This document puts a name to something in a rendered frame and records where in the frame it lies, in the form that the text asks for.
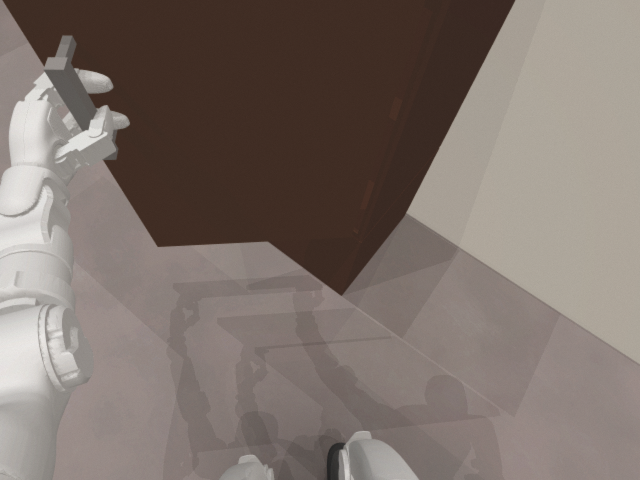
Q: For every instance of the cupboard door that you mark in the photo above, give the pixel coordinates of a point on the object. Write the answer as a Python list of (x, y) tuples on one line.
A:
[(250, 120)]

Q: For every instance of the handle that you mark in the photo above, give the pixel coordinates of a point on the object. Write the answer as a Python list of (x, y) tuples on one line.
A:
[(69, 86)]

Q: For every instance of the robot left upper arm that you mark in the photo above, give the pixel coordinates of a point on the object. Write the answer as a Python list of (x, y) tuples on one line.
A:
[(44, 356)]

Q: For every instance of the robot left forearm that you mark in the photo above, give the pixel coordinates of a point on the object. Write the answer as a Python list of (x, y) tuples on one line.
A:
[(36, 252)]

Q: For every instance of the left robot shin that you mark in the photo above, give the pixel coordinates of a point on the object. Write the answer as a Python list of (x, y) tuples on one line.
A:
[(248, 458)]

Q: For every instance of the robot left hand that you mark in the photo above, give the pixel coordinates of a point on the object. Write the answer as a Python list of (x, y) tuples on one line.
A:
[(39, 137)]

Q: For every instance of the robot right thigh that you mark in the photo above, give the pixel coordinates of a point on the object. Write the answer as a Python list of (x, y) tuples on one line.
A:
[(371, 459)]

